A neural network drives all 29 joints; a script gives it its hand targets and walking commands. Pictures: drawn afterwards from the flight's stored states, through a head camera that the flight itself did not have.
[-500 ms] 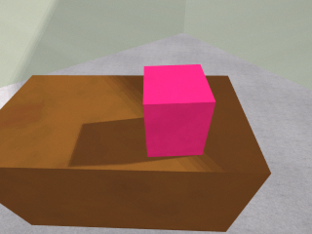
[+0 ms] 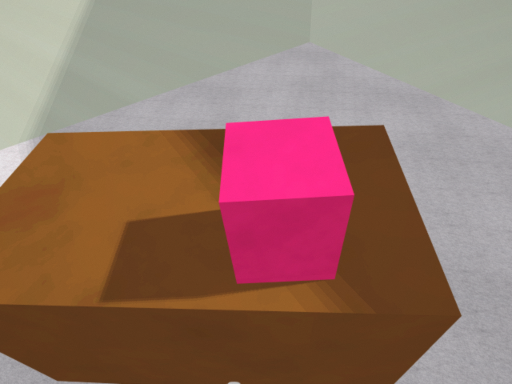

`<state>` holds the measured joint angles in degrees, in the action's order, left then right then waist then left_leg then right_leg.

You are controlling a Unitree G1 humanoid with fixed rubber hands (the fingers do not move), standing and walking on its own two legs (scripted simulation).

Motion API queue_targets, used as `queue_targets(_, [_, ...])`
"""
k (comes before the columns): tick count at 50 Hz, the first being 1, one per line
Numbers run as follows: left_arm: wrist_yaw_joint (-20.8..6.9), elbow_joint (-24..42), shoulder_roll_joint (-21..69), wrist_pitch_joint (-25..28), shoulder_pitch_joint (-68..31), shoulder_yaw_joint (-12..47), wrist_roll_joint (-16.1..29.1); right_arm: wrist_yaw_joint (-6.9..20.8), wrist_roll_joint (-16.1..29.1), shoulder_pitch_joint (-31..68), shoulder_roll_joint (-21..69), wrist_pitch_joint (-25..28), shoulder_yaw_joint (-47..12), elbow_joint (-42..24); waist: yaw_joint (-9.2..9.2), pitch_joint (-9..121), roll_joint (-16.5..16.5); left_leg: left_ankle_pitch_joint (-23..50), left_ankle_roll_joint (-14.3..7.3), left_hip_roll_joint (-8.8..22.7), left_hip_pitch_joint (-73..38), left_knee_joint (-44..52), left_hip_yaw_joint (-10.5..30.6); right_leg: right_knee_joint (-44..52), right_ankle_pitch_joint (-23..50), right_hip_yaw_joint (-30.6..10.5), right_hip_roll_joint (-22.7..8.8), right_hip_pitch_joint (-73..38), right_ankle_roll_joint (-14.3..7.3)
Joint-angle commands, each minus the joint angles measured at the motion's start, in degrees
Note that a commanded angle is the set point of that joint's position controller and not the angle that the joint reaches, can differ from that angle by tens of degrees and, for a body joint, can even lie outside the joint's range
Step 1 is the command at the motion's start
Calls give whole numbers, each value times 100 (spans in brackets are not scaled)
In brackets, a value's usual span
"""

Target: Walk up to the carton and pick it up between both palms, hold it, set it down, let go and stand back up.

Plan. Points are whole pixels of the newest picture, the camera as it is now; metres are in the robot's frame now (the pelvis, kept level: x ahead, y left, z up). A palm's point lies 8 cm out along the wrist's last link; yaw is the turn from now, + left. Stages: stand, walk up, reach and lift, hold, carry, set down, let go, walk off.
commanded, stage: walk up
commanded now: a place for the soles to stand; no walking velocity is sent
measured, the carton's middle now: (281, 202) +0.47 -0.02 +0.01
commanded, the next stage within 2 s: none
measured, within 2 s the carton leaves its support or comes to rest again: neither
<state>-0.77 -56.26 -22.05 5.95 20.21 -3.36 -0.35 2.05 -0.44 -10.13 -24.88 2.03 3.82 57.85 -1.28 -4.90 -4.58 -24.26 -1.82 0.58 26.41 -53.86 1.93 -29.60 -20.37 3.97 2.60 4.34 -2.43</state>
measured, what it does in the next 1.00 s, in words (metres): steps on the spot: left foot, then right foot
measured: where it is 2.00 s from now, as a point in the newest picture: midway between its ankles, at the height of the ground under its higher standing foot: outside the picture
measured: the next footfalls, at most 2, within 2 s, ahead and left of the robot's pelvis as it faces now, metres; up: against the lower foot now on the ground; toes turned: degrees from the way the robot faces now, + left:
left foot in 0.10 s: +0.13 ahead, +0.15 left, +0.00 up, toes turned -1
right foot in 0.50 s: +0.13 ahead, -0.09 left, +0.00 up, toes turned -1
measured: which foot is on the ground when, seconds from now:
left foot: up 0.00-0.08, down 0.10-1.00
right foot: down 0.00-0.24, up 0.26-0.48, down 0.50-1.00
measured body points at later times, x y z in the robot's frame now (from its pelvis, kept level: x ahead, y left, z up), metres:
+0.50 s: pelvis +0.06 +0.02 -0.03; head +0.12 +0.02 +0.42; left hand +0.14 +0.34 -0.15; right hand +0.16 -0.29 -0.14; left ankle +0.15 +0.14 -0.73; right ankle +0.10 -0.09 -0.73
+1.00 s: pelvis +0.06 +0.02 +0.00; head +0.05 +0.02 +0.45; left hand +0.20 +0.31 -0.12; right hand +0.08 -0.29 -0.13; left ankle +0.09 +0.15 -0.73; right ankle +0.10 -0.09 -0.73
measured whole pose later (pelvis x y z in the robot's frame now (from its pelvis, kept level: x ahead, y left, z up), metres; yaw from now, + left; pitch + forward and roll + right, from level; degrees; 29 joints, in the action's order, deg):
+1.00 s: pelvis +0.06 +0.02 +0.00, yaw -4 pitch -5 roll +0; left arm -1.4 -60.3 -20.3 0.6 4.6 -0.9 -0.3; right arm 0.8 -0.6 -8.6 -20.2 2.1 -0.1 65.7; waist 1.6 -3.7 0.8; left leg -16.7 0.8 1.4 12.9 -34.3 -1.2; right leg -34.3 -14.1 0.3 0.2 15.5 -0.7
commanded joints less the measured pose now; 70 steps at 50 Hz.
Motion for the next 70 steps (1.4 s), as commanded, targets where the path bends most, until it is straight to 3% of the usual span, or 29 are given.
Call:
queue_targets(1, [99,602,-1735,94,-22,-412,43,129,7,621,-828,92,163,-880,-23,-375,1296,1116,-2,504,342,1028,-162,1184,3231,-1468,-1797,231,-938])
queue_targets(5, [138,690,-1546,-12,-192,-243,79,67,-19,400,-742,104,175,-738,177,-157,1402,2170,-72,205,-1504,1826,-631,250,3564,-836,-1329,1448,-602])
queue_targets(7, [164,741,-1353,-47,-41,-143,113,-39,-38,-214,-1041,149,279,-588,528,345,737,2235,-300,-8,-2576,2159,-631,-1329,3809,-585,-912,1508,-355])
queue_targets(8, [178,781,-1178,-49,63,-57,161,-116,-82,-574,-1176,186,339,-608,734,667,334,2289,-524,330,-3046,2536,-172,-2245,3437,-447,-647,1715,-175])
queue_targets(9, [202,895,-908,-60,320,35,233,-167,-199,-944,-1573,228,459,-674,809,1251,-644,2949,-1104,1727,-3740,2800,1688,-3752,1138,-372,-53,2332,89])
queue_targets(10, [263,734,-1199,-143,764,-95,282,-174,53,-896,-1780,203,485,-737,699,1560,-520,3340,-1950,2766,-3929,3159,3127,-4668,-1399,-501,389,2890,87])
queue_targets(11, [304,650,-1446,-220,618,-116,155,-183,227,-743,-1774,174,534,-755,640,1385,-25,2192,-2112,3002,-3372,3477,3382,-4796,-1348,-945,-92,2859,-22])
queue_targets(13, [235,624,-1618,-262,442,-119,103,-195,229,-87,-1424,154,444,-949,385,840,286,1423,-1627,2482,-2323,3625,2101,-4344,-796,-1196,-419,2562,-8])
queue_targets(15, [153,529,-1499,-299,745,-141,91,-209,143,311,-1183,142,359,-1077,153,467,-27,1391,-1231,1955,-1429,3483,969,-3786,-717,-1009,-566,2164,68])
queue_targets(21, [191,418,-1170,-328,593,-135,44,-212,33,620,-1056,49,238,-1044,37,831,-905,3240,-1104,1750,-1227,2423,202,-1682,-346,-415,-546,1277,145])
queue_targets(23, [224,264,-1155,-325,779,-175,-17,-195,83,827,-1000,-33,216,-1061,-156,1208,-787,2806,-816,1577,-985,1732,102,-511,557,-326,-384,421,51])
queue_targets(24, [235,260,-1310,-325,630,-259,-111,-194,109,706,-819,-90,163,-1016,-170,1275,-329,2039,-562,1446,-471,1254,120,-223,519,-746,-409,19,-35])
queue_targets(25, [247,438,-1733,-306,294,-388,-198,-198,149,467,-588,-154,113,-1016,-97,1120,1183,818,-130,864,323,341,-304,550,657,-2420,-1321,35,-369])
queue_targets(26, [224,690,-2094,-302,-461,-393,-160,-259,112,711,-554,-220,93,-1035,-96,744,1690,-1097,132,112,306,-82,-378,1368,-1,-4092,-2431,1308,-1094])
queue_targets(27, [213,721,-2314,-351,-952,-401,-149,-326,61,848,-977,-245,255,-816,-110,535,1615,-1095,139,356,-766,-554,138,1466,-810,-4278,-2676,2507,-1553])
queue_targets(28, [211,720,-2072,-378,-1295,-336,-115,-296,102,614,-1095,-200,308,-578,115,333,1481,-784,170,423,-1252,-384,137,1226,-913,-3760,-2414,2923,-1512])
queue_targets(30, [197,791,-1629,-374,-1568,-209,-134,-210,133,324,-1074,-134,306,-370,384,520,1361,-157,45,257,-1491,459,-191,558,-68,-2281,-1557,2463,-907])
queue_targets(33, [162,643,-1372,-373,-1581,-130,-36,-262,85,-51,-866,-59,151,-103,380,845,1606,491,5,214,-1609,1765,-178,61,498,-1938,-1325,1743,-606])
queue_targets(35, [128,601,-1076,-411,-1416,-45,11,-353,-34,59,-1211,131,111,-67,291,1114,687,886,-304,1123,-2049,2874,1316,-940,930,-1409,-938,1914,-163])
queue_targets(36, [130,379,-1117,-443,-1220,-70,50,-329,-2,514,-1497,173,143,-87,80,855,323,421,-773,1683,-1287,3019,2110,-1250,-8,-814,-400,1743,36])
queue_targets(37, [140,182,-1237,-445,-1139,-140,24,-301,25,755,-1491,156,144,-121,-37,548,376,33,-943,1745,-623,3094,2111,-1112,-366,-714,-401,1150,-3])
queue_targets(39, [98,82,-1270,-376,-1145,-153,-63,-254,35,838,-1107,126,-60,-41,-139,533,669,-19,-364,1044,-128,2687,1006,38,35,-1378,-819,449,-214])
queue_targets(41, [40,151,-1407,-355,-1582,-149,-42,-245,2,653,-980,102,-88,118,100,474,691,-177,-12,353,-657,2496,219,529,-293,-2015,-1202,1054,-455])
queue_targets(43, [38,148,-1311,-407,-1927,-117,1,-228,-13,483,-1052,132,-66,310,238,195,451,-312,-49,459,-967,2978,463,618,-754,-1696,-1030,1543,-313])
queue_targets(45, [15,6,-1193,-421,-1857,-79,14,-202,-18,684,-1106,151,-80,333,97,162,280,-503,-138,732,-780,3264,715,588,-598,-1290,-766,1220,-186])
queue_targets(57, [-31,-399,-1065,-366,-1910,-21,41,-222,9,793,-912,196,-212,565,138,406,309,460,-6,612,-1372,3593,394,1317,288,-1315,-862,770,-67])
queue_targets(58, [-93,-305,-1230,-466,-1848,-104,-54,-306,18,579,-1123,233,-126,571,267,383,589,524,-58,781,-1458,3610,481,1078,468,-1225,-732,890,-96])
queue_targets(62, [-136,-325,-1040,-539,-1662,-98,-24,-388,15,566,-1234,254,-68,545,176,540,332,885,-260,1146,-1580,3775,830,778,1007,-1028,-660,830,-37])
queue_targets(70, [-135,-273,-1128,-556,-1601,-107,-32,-427,32,669,-1048,193,-95,438,201,713,314,1801,-43,783,-1726,3346,197,981,1918,-1168,-874,509,-102])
